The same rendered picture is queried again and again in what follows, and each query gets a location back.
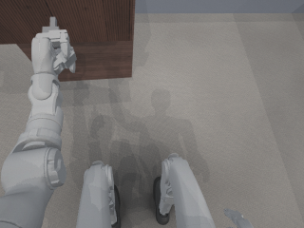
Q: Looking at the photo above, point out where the right robot foot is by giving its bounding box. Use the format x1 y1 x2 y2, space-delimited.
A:
153 177 170 225

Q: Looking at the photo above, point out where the drawer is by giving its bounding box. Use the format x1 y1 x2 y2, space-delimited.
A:
0 0 133 45

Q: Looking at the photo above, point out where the robot left forearm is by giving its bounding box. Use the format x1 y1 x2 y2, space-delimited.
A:
1 73 64 192

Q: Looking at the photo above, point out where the left robot upper arm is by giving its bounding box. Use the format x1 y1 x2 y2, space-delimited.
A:
0 147 67 228

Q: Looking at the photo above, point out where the left robot hand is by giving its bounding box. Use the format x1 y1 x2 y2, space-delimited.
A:
31 29 77 79

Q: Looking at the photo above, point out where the cabinet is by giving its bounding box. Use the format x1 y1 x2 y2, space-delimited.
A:
16 0 136 82

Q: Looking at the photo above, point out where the handle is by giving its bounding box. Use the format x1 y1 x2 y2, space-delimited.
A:
42 16 60 49

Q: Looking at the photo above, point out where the right robot hand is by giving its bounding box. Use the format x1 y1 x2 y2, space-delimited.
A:
223 208 254 228

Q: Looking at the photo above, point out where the left robot shin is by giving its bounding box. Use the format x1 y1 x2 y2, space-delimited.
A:
84 161 117 223

